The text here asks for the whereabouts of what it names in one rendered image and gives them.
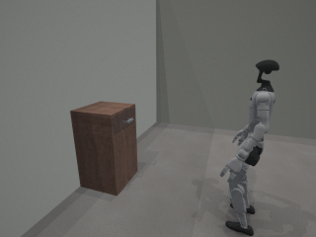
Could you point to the cabinet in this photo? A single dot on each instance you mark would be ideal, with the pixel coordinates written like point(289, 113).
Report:
point(106, 162)

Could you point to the robot left forearm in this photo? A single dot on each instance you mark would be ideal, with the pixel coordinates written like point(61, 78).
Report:
point(254, 139)

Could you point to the robot right hand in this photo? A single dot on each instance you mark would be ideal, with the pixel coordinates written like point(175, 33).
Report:
point(243, 135)

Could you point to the robot foot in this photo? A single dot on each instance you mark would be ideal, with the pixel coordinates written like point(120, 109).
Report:
point(249, 209)
point(236, 226)

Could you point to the robot left hand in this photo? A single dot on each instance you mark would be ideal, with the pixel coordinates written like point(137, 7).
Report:
point(235, 166)

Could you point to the left robot upper arm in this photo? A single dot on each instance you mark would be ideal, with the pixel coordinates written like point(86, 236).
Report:
point(263, 101)

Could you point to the drawer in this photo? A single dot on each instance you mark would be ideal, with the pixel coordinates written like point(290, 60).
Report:
point(119, 125)

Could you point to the right robot foot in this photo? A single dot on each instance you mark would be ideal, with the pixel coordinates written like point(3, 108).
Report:
point(249, 209)

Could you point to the robot right forearm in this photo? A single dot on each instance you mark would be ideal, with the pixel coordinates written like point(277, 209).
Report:
point(246, 129)

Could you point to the handle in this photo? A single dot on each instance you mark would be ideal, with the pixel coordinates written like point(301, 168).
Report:
point(129, 120)

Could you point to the left robot foot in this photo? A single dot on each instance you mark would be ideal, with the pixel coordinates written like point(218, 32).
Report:
point(236, 226)

